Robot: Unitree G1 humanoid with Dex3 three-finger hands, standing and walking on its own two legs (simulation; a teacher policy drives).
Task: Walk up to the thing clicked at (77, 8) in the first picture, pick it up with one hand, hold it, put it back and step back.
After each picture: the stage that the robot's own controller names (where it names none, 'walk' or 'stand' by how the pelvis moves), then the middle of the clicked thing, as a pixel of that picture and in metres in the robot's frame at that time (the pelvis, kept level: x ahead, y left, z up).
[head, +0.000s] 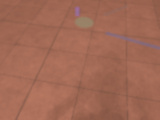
stand; (77, 11) +2.14 +0.10 -0.72
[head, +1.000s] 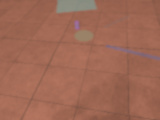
walk; (77, 25) +2.01 +0.22 -0.71
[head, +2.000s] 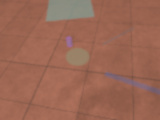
walk; (69, 41) +1.43 +0.27 -0.72
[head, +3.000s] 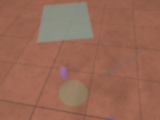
walk; (63, 72) +0.98 +0.26 -0.72
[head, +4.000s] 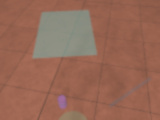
walk; (62, 101) +0.64 +0.22 -0.71
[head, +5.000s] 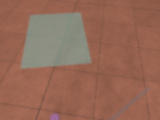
stand; out of the picture +0.47 +0.21 -0.70
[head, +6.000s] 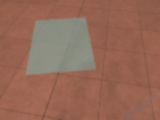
stand; out of the picture +0.43 +0.20 -0.72
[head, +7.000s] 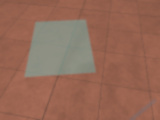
stand; out of the picture +0.41 +0.20 -0.73
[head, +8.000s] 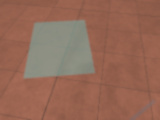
stand; out of the picture +0.39 +0.21 -0.73
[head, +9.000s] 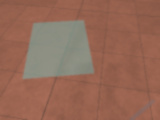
stand; out of the picture +0.39 +0.21 -0.73
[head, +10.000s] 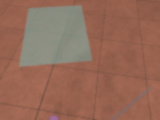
go down; out of the picture +0.41 +0.21 -0.71
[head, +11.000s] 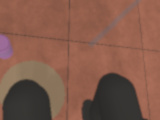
go down; (2, 47) +0.48 +0.26 -0.28
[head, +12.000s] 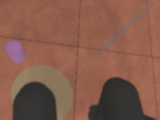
close in; (16, 52) +0.48 +0.25 -0.29
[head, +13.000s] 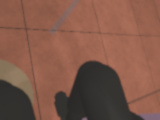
close in; out of the picture +0.46 +0.29 -0.22
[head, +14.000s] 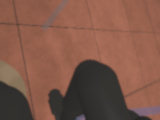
close; out of the picture +0.45 +0.30 -0.23
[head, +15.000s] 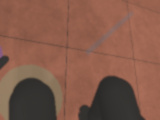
lift; out of the picture +0.39 +0.28 -0.13
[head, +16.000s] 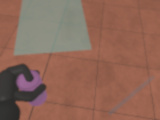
hold; (33, 89) +0.33 +0.18 +0.01
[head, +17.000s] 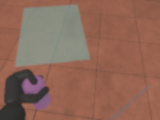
hold; (37, 92) +0.33 +0.17 -0.01
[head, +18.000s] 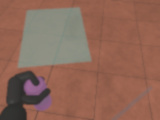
hold; (39, 94) +0.32 +0.17 -0.01
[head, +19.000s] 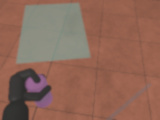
crouch; (40, 91) +0.34 +0.16 -0.02
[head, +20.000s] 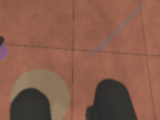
lower; out of the picture +0.47 +0.26 -0.11
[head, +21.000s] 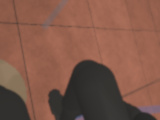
lower; out of the picture +0.44 +0.30 -0.23
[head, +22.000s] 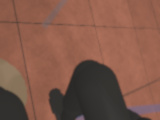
lower; out of the picture +0.44 +0.30 -0.23
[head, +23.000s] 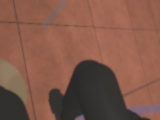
lower; out of the picture +0.44 +0.30 -0.23
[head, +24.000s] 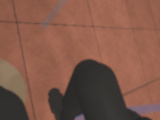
lower; out of the picture +0.44 +0.30 -0.23
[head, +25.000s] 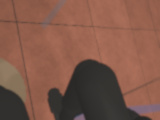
draw back; out of the picture +0.44 +0.30 -0.23
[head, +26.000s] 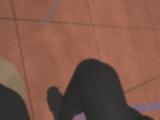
rise; out of the picture +0.43 +0.30 -0.23
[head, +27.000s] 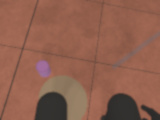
walk; (43, 69) +0.46 +0.22 -0.42
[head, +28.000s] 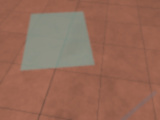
stand; out of the picture +0.39 +0.19 -0.66
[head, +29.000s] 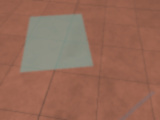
stand; out of the picture +0.40 +0.20 -0.67
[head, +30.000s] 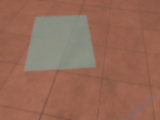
stand; out of the picture +0.40 +0.20 -0.68
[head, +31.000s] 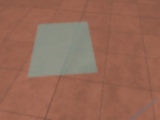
stand; out of the picture +0.41 +0.20 -0.72
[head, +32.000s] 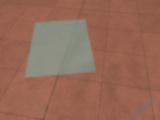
stand; out of the picture +0.38 +0.21 -0.73
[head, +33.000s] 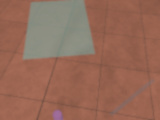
walk; (58, 116) +0.42 +0.19 -0.71
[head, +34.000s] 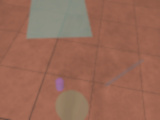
walk; (59, 84) +0.69 +0.16 -0.71
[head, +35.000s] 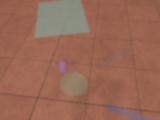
stand; (62, 67) +1.03 +0.28 -0.70
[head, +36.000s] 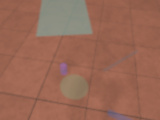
stand; (63, 69) +1.00 +0.19 -0.72
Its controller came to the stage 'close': yes
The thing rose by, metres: 0.71
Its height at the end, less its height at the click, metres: +0.00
